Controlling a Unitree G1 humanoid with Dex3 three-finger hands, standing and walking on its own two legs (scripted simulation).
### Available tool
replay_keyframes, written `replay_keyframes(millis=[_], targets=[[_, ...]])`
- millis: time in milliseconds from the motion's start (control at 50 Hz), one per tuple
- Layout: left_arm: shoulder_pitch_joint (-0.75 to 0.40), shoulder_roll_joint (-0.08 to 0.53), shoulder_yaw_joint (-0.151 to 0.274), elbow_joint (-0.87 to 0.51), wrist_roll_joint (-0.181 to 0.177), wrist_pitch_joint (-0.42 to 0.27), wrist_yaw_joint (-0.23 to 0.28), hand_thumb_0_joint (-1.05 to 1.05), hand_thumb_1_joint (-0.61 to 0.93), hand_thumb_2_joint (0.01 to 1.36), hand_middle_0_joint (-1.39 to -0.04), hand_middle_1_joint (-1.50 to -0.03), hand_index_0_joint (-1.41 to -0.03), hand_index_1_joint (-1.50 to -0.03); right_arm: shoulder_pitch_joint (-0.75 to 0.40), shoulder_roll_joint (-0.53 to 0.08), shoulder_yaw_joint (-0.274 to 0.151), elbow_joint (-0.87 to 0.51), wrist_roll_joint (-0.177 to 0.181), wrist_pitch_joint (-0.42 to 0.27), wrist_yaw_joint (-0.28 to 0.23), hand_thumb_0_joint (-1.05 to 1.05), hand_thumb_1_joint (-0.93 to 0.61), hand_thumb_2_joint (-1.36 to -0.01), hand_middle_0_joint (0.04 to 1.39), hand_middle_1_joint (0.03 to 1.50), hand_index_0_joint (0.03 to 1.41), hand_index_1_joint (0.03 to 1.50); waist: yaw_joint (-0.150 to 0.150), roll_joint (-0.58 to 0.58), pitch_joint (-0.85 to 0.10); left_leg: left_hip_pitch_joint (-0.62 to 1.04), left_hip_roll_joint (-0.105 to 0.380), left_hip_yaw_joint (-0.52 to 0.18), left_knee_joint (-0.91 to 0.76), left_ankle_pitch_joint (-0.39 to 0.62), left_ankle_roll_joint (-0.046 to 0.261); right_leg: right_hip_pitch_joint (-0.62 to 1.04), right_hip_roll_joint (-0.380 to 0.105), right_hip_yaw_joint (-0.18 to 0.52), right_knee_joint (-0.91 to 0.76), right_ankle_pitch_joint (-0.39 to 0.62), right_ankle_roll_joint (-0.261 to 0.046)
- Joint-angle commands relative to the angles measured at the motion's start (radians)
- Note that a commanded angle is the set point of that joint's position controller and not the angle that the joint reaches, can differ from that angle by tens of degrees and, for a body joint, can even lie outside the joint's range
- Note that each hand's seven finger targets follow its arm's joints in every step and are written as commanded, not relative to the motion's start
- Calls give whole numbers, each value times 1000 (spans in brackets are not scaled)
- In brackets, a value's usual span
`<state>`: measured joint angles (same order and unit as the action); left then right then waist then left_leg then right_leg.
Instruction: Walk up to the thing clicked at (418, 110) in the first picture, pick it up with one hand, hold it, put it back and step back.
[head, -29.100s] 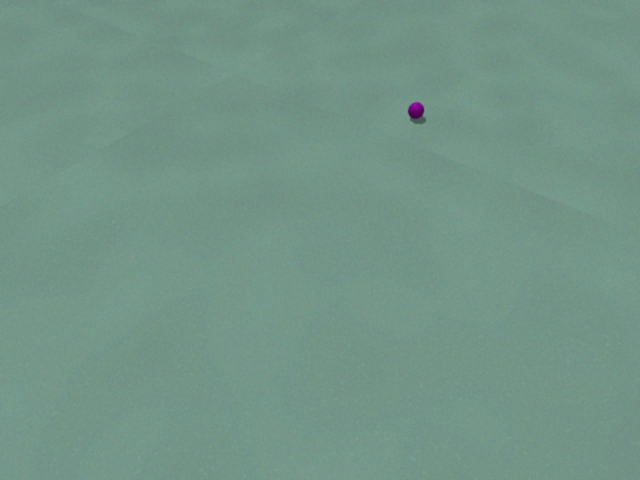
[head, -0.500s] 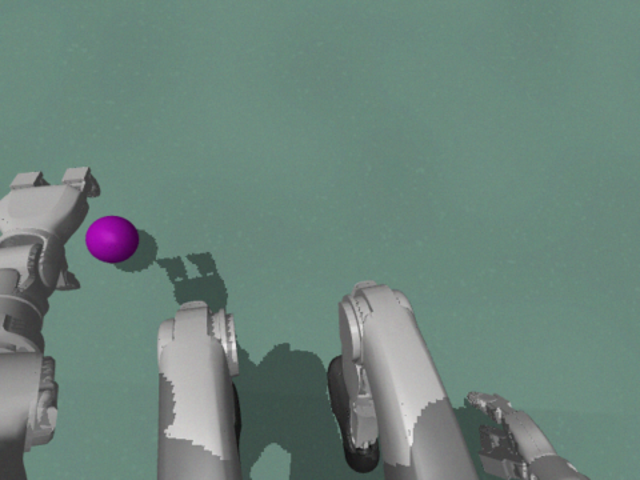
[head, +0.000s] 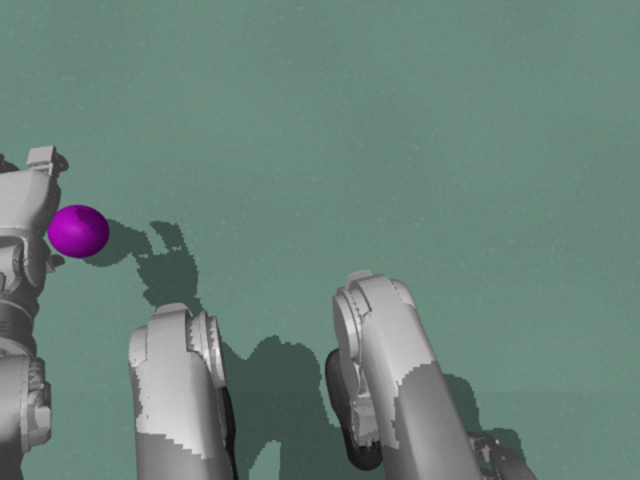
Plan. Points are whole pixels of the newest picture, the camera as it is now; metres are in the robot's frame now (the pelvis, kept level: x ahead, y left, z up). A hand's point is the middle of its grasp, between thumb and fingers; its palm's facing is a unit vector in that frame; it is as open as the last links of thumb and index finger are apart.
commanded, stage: home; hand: left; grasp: from above
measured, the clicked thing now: (79, 231) +0.48 +0.32 -0.30
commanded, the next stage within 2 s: none
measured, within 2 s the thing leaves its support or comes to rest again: neither
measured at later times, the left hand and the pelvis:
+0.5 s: hand out of the picture +0.28 +0.26 +0.07, palm faces -0.20 -0.72 -0.67, open 7.5 cm; pelvis +0.01 +0.00 +0.18, yaw +5 degrees
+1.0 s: hand out of the picture +0.23 +0.21 +0.29, palm faces +0.18 -0.96 -0.24, open 7.4 cm; pelvis +0.07 +0.01 +0.35, yaw +7 degrees
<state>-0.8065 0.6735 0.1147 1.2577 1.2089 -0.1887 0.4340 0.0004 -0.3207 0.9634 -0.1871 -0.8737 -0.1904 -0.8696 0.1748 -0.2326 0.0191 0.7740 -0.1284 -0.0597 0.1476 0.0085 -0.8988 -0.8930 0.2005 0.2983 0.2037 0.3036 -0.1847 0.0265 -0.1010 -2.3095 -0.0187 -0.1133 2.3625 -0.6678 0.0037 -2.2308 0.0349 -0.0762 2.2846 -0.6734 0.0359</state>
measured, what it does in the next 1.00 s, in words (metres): rises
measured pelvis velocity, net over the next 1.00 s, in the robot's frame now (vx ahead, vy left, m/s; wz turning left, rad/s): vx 0.07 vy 0.01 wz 0.13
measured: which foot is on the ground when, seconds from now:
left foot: down 0.00-1.00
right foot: down 0.00-1.00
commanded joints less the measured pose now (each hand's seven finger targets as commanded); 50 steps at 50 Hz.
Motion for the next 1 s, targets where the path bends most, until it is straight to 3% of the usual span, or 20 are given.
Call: replay_keyframes(millis=[0, 40, 80, 120, 160, 200, 260, 280, 340, 400, 440, 500, 600, 680, 740, 840, 920, 980], targets=[[-126, 214, 20, -215, -125, 73, -49, 0, 195, 911, -213, -544, -199, -558, 205, -275, -116, -64, 46, 1, -14, 0, -893, -897, 200, 300, 200, 300, 60, 217, -809, 686, -2, 69, -377, 197, 27, 460, 6, -50, -339, 237, -73], [-46, 179, 9, -351, -196, 93, -107, 0, 331, 902, -209, -491, -198, -502, 188, -262, -124, -97, 73, 11, -19, 0, -894, -898, 200, 300, 200, 300, 81, 198, -814, 700, -5, 59, -434, 174, 30, 517, 8, -42, -385, 221, -72], [61, 145, 1, -426, -272, 119, -167, 0, 478, 903, -207, -441, -199, -448, 160, -253, -126, -129, 96, 18, -28, 0, -895, -898, 200, 300, 200, 300, 87, 119, -758, 685, -4, 55, -475, 143, 38, 571, 10, -32, -446, 205, -65], [134, 65, -43, -512, -355, 134, -228, 0, 623, 943, -212, -428, -206, -434, 126, -232, -119, -148, 111, 22, -37, 0, -896, -898, 200, 300, 200, 300, 82, 79, -698, 673, -2, 58, -511, 140, 40, 616, 11, -21, -483, 213, -61], [151, 75, -19, -661, -434, 141, -264, 0, 738, 950, -212, -396, -207, -400, 103, -223, -123, -168, 121, 22, -55, 0, -897, -899, 200, 300, 200, 300, 101, 82, -720, 718, 1, 67, -535, 159, 42, 681, 11, -6, -530, 231, -59], [261, 25, -38, -687, -496, 156, -294, 0, 881, 913, -202, -312, -202, -312, 66, -212, -117, -185, 128, 20, -65, 0, -899, -900, 200, 300, 200, 300, 100, 46, -626, 712, 5, 65, -580, 140, 40, 698, 9, -1, -567, 209, -61], [288, -4, -36, -870, -574, 159, -310, 0, 900, 899, -199, -297, -199, -297, 41, -202, -119, -212, 139, 14, -87, 0, -899, -900, 200, 300, 200, 300, 112, 100, -635, 813, 9, 65, -657, 113, 35, 738, 3, 14, -636, 176, -66], [324, 4, -14, -878, -593, 166, -311, 0, 899, 899, -199, -297, -199, -297, 26, -199, -114, -222, 143, 10, -95, 0, -899, -900, 200, 300, 200, 300, 124, 94, -627, 839, 12, 59, -689, 90, 33, 755, 4, 13, -652, 155, -66], [412, -60, -31, -960, -661, 191, -319, 0, 899, 899, -199, -297, -199, -296, -13, -197, -111, -245, 154, -2, -116, 0, -899, -900, 200, 300, 200, 300, 126, 128, -581, 943, 21, 30, -786, 64, 22, 756, -2, 13, -691, 134, -67], [518, -83, -22, -1035, -732, 231, -328, 0, 899, 899, -199, -297, -199, -296, -43, -199, -106, -274, 162, -19, -140, 0, -899, -900, 200, 300, 200, 300, 137, 143, -558, 1045, 27, 3, -885, 16, 14, 798, -4, 12, -748, 108, -64], [564, -108, -29, -1130, -791, 257, -334, 0, 899, 899, -199, -297, -199, -296, -58, -189, -100, -295, 165, -30, -156, 0, -899, -900, 200, 300, 200, 300, 127, 138, -579, 1095, 22, 6, -920, 18, 16, 860, -2, 18, -797, 108, -63], [686, -153, -50, -1169, -880, 307, -342, 0, 900, 899, -199, -297, -199, -297, -74, -173, -86, -315, 171, -47, -181, 0, -900, -900, 200, 300, 200, 300, 117, 106, -523, 1151, 19, 21, -971, 47, 19, 934, -2, 26, -878, 123, -60], [790, -177, -41, -1285, -1020, 377, -339, 0, 900, 899, -199, -298, -199, -298, -69, -149, -65, -347, 172, -77, -213, 0, -900, -900, 200, 300, 200, 300, 108, 97, -444, 1247, 17, 17, -1095, 10, 23, 1072, -1, 46, -1021, 84, -58], [914, -221, -38, -1325, -1101, 431, -330, 0, 900, 899, -199, -298, -199, -298, -30, -124, -46, -361, 173, -97, -238, 0, -900, -900, 200, 300, 200, 300, 113, 81, -389, 1341, 19, 17, -1187, 88, 19, 1200, -1, 47, -1122, 150, -59], [986, -249, -30, -1371, -1145, 470, -331, 0, 900, 899, -199, -298, -199, -298, -8, -114, -32, -368, 171, -112, -261, 0, -900, -900, 200, 300, 200, 300, 125, 99, -365, 1441, 25, 11, -1256, 178, 9, 1277, -3, 41, -1177, 217, -60], [1123, -309, -24, -1455, -1225, 547, -334, 0, 900, 899, -199, -298, -199, -298, 40, -96, -14, -390, 166, -135, -302, 0, -900, -900, 200, 300, 200, 300, 121, 67, -311, 1556, 23, 30, -1354, 310, 7, 1454, 1, 31, -1309, 328, -53], [1216, -339, -19, -1530, -1262, 590, -343, 0, 900, 899, -199, -298, -199, -298, 62, -85, -10, -412, 162, -155, -329, 0, -900, -900, 200, 300, 200, 300, 136, 67, -236, 1624, 22, 41, -1440, 338, 4, 1538, 2, 24, -1401, 349, -51], [1269, -353, -19, -1562, -1276, 607, -355, 0, 900, 899, -199, -298, -199, -297, 67, -83, -10, -426, 158, -172, -339, 0, -900, -900, 200, 300, 200, 300, 131, 54, -203, 1659, 24, 39, -1473, 370, 5, 1575, 5, 14, -1437, 378, -48]])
